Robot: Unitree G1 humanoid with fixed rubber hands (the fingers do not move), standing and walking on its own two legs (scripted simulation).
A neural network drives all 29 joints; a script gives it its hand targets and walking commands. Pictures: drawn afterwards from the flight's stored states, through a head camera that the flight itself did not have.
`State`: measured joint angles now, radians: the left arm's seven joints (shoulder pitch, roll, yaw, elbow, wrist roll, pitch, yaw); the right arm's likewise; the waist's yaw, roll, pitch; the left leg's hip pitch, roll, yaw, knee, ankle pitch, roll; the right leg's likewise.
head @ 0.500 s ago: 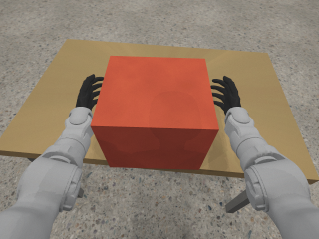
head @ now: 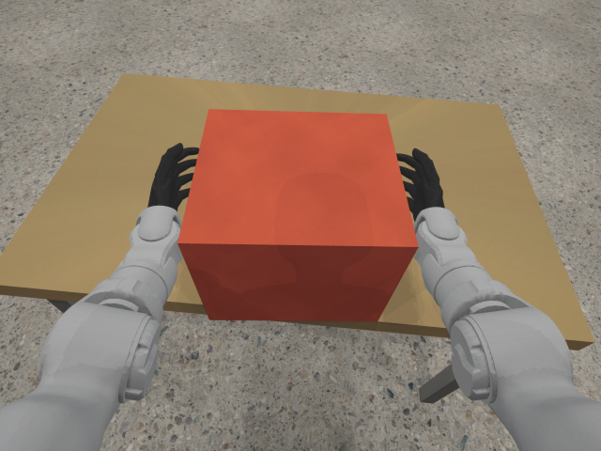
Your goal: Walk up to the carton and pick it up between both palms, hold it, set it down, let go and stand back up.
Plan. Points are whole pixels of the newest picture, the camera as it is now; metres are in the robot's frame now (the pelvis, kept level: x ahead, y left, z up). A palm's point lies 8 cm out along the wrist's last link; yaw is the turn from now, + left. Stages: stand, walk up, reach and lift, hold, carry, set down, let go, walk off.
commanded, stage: reach and lift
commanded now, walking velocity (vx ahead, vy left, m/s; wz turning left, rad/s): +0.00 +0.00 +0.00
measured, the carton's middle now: (296, 219) +0.45 +0.03 +0.02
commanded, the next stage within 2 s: none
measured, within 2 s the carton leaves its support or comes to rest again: leaves its support in 1.02 s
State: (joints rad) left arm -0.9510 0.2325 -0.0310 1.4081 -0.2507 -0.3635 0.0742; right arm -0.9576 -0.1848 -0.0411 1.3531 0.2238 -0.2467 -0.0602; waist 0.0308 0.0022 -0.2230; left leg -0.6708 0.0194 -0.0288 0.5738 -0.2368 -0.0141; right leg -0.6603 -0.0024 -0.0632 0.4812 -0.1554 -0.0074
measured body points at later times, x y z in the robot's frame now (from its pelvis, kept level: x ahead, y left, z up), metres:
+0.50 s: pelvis +0.01 +0.00 +0.01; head +0.07 +0.00 +0.46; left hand +0.43 +0.21 +0.08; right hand +0.45 -0.15 +0.08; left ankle +0.01 +0.12 -0.73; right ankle +0.03 -0.12 -0.73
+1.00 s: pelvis +0.04 +0.00 +0.02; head +0.07 +0.00 +0.47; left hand +0.42 +0.20 +0.08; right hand +0.44 -0.16 +0.08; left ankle +0.01 +0.12 -0.73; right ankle +0.03 -0.12 -0.73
